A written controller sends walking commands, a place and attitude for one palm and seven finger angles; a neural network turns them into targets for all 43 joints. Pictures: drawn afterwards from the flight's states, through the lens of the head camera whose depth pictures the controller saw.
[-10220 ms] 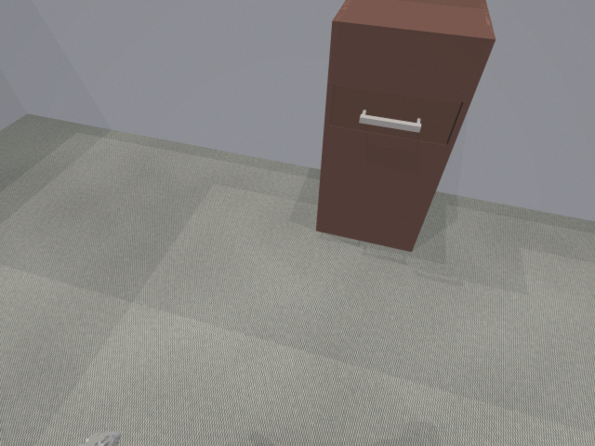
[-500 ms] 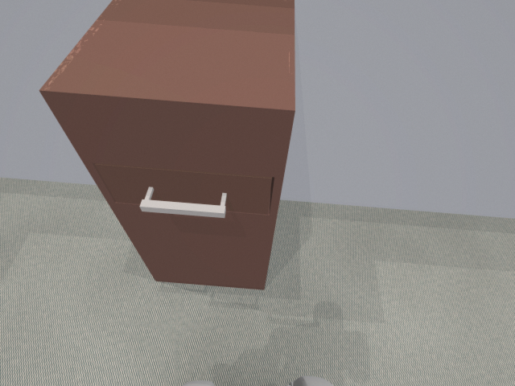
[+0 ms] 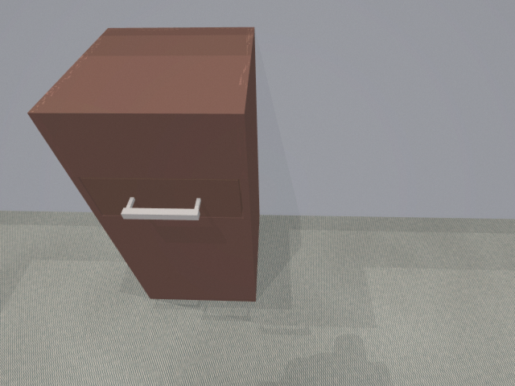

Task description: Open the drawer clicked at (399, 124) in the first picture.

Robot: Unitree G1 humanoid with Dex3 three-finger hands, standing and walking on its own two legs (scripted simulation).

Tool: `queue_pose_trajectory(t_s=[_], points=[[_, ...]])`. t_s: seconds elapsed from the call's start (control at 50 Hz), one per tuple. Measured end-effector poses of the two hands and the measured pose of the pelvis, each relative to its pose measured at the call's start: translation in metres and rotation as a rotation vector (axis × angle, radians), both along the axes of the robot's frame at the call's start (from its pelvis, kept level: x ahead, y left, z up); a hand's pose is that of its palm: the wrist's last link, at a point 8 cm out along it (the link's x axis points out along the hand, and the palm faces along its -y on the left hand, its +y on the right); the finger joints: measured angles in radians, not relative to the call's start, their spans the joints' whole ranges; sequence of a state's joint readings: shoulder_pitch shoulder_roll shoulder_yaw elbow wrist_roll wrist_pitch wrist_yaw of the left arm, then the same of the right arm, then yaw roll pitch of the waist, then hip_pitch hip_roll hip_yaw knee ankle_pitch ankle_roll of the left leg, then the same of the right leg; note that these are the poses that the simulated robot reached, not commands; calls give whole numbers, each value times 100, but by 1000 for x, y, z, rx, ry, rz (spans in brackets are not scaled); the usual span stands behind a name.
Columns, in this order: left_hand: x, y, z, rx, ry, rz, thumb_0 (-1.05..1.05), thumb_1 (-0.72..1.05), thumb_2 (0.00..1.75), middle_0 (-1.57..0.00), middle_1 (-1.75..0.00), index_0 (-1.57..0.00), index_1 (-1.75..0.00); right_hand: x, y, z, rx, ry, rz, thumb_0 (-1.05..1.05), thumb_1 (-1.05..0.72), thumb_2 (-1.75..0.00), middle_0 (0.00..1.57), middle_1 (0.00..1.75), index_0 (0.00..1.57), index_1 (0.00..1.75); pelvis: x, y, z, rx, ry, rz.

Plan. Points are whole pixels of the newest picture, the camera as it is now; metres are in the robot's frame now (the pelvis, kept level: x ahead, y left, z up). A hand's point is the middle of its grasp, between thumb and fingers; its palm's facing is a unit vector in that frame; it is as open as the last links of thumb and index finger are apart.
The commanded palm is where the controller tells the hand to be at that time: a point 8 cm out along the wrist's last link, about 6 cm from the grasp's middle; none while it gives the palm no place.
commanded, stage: come to a stop and stand still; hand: left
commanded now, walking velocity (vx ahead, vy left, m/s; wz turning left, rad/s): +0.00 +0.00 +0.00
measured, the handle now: (162, 207) +0.54 +0.27 -0.13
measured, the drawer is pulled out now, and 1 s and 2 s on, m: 0.00 0.00 0.00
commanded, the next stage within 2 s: look again from close up in 0.28 s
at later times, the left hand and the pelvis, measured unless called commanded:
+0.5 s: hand out of the picture -0.03 +0.17 -0.17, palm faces +0.03 -0.98 -0.19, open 7.4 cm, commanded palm none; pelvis -0.01 +0.01 +0.00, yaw +0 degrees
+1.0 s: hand out of the picture +0.00 +0.24 -0.17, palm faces +0.02 -0.98 -0.20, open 7.4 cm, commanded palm none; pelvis -0.02 +0.07 +0.01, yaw -1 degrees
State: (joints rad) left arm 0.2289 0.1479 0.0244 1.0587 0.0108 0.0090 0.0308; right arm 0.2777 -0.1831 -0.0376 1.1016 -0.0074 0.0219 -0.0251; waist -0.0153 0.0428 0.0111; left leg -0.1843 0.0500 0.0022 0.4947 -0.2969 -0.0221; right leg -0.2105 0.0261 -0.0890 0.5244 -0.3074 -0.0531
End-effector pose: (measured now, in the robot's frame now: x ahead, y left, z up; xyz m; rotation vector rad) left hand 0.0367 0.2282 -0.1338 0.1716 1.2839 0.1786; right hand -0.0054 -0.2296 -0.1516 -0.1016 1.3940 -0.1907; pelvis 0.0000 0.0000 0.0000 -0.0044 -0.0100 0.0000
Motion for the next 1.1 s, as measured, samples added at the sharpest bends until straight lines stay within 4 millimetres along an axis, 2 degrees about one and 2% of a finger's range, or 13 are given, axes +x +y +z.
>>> queue_pose_trajectory(t_s=[0.14,0.26,0.38,0.48,0.6,0.7,0.8,0.92,1.1], points=[[-34,-8,-1,-23,65,25,1,93,90,-20,-30,-20,-29,-24,12,8,23,46,19,1,-91,-90,19,30,19,29,-10,-6,7,11,-17,-13],[-63,-15,0,-39,130,36,1,92,90,-20,-30,-20,-29,-33,21,6,50,49,16,1,-91,-90,20,30,20,30,-16,-4,9,10,-20,-17],[-81,-21,-1,-57,171,51,1,91,90,-20,-30,-20,-29,-41,28,7,59,65,12,1,-91,-90,20,30,20,30,-16,-1,10,10,-12,-18],[-78,-12,-3,-51,141,22,1,90,90,-20,-30,-20,-29,-35,23,7,29,25,26,1,-91,-90,20,30,20,30,-16,6,5,-4,2,-2],[-53,13,-7,-33,57,18,1,90,90,-20,-30,-20,-29,-17,21,12,-30,-41,29,1,-91,-90,20,30,20,30,-8,21,2,-11,-10,-2],[-30,33,-8,-26,-13,-3,1,90,90,-20,-30,-20,-29,0,30,17,-53,-104,41,1,-91,-90,19,30,19,29,-9,35,2,-10,-27,-14],[-20,48,-5,-22,-45,-22,0,90,90,-20,-30,-20,-29,9,48,19,-41,-140,53,1,-91,-90,19,30,19,29,-14,48,3,-10,-33,-21],[-30,60,-5,-25,-24,-24,0,90,90,-19,-30,-20,-29,2,62,19,-36,-127,56,1,-92,-90,20,30,20,30,-19,62,4,-8,-34,-24],[-71,67,-8,-42,87,-8,0,90,90,-19,-30,-20,-29,-24,79,18,-16,-56,40,1,-91,-90,20,30,20,30,-25,74,6,-2,-32,-26]])
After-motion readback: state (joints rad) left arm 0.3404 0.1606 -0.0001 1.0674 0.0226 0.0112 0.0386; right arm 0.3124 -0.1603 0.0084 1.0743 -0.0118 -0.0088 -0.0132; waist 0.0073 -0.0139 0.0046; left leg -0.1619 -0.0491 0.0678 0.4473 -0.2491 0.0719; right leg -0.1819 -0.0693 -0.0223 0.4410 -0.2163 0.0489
